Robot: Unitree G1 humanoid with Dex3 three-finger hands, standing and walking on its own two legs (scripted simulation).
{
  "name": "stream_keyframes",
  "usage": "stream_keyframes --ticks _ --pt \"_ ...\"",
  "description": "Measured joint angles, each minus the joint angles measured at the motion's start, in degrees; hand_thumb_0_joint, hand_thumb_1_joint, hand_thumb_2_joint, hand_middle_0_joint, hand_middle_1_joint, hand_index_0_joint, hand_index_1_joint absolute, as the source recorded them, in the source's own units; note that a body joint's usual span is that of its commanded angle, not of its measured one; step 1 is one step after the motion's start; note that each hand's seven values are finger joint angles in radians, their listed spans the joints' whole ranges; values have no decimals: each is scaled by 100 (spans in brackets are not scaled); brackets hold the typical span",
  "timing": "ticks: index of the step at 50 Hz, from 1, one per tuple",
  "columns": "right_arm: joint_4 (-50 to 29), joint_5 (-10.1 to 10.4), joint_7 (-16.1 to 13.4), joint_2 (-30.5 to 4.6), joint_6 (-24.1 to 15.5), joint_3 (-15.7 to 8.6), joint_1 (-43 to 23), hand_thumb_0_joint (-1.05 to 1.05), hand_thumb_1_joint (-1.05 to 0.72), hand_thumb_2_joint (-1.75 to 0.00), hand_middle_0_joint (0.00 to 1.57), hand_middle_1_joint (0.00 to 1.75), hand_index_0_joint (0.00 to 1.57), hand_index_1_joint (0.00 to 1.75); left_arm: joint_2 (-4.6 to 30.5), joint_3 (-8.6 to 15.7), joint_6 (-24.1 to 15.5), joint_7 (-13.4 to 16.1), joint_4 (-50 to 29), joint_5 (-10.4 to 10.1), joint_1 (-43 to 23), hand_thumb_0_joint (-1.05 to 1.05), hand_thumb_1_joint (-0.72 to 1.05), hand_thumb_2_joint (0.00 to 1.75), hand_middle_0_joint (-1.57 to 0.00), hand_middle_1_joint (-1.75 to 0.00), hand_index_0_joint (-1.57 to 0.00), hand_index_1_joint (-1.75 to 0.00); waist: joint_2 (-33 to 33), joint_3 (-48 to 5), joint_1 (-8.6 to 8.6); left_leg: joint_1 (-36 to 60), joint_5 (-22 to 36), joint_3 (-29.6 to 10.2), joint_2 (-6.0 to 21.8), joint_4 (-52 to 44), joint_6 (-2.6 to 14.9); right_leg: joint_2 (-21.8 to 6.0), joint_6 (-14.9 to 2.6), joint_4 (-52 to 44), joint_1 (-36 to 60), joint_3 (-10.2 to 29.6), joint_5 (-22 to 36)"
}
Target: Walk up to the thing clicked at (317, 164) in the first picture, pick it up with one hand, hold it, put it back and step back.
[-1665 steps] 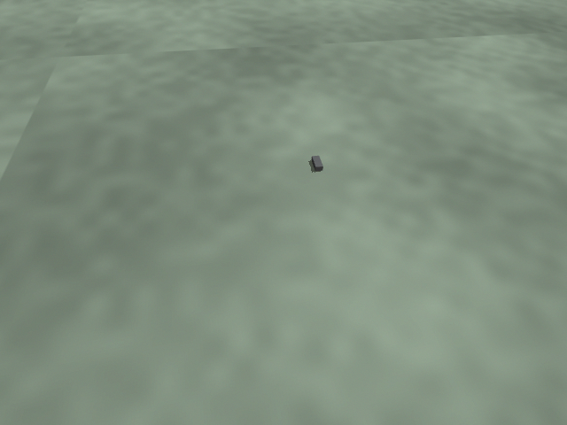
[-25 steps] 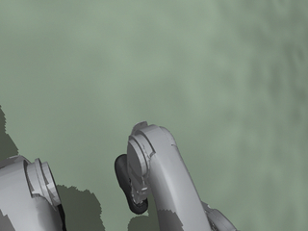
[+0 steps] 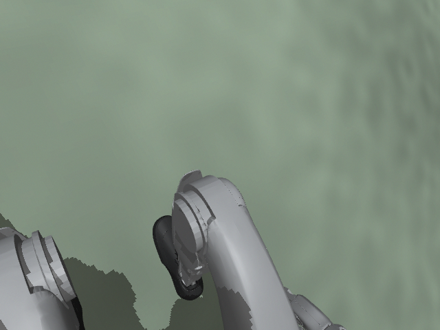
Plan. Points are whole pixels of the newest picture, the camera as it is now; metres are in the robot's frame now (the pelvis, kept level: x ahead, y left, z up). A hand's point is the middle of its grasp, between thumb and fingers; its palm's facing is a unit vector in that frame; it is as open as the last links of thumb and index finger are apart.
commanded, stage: open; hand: left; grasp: from above
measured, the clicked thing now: out of the picture +0.47 +0.34 -0.29
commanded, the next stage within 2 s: withdraw in 1.16 s
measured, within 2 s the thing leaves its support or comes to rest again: neither
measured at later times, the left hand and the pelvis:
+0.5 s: hand out of the picture +0.46 +0.32 -0.25, palm faces -0.44 -0.17 -0.88, open 9.6 cm; pelvis +0.00 +0.00 +0.00, yaw -1 degrees
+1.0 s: hand out of the picture +0.46 +0.32 -0.25, palm faces -0.45 -0.17 -0.88, open 13.0 cm; pelvis +0.00 +0.00 +0.01, yaw -1 degrees
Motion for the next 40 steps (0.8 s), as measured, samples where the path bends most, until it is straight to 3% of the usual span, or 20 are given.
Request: stream_keyframes --ticks 8,14,27,40 --pt "-54 -7 15 -46 -58 60 -38 0 -90 -89 20 30 20 30 94 -69 -43 10 82 -39 -67 0 46 2 -102 -12 -104 -10 -15 67 -17 24 1 -26 9 8 14 15 19 -24 38 -21 18" --pt "-89 -6 15 -46 -68 89 -37 0 -90 -89 20 30 20 30 140 -96 -42 8 70 -34 -60 0 45 10 -94 -20 -95 -17 -57 103 -31 52 9 -42 14 -4 15 22 24 -51 72 -35 33" --pt "-102 -3 11 -55 -74 113 -12 0 -90 -89 20 30 20 30 189 -161 -49 2 -63 -57 -75 0 11 45 -61 -52 -62 -50 -77 128 -28 57 5 -60 18 -44 25 26 22 -118 99 -54 35" --pt "-135 40 39 -45 -55 117 3 0 -90 -89 20 30 20 30 181 -95 32 -62 -79 -107 -40 0 -17 69 -36 -75 -37 -74 -57 113 -57 65 6 -74 11 -79 3 16 1 -147 104 -69 33"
